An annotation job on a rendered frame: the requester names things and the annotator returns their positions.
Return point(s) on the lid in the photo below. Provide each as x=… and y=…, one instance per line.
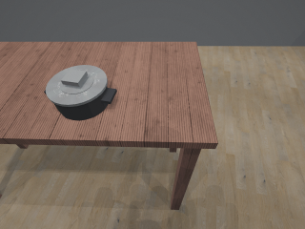
x=72, y=96

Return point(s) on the knob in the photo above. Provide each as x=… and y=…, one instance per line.
x=74, y=78

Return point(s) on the table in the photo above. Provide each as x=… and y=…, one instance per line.
x=161, y=99

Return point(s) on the pot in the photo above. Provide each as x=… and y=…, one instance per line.
x=88, y=110

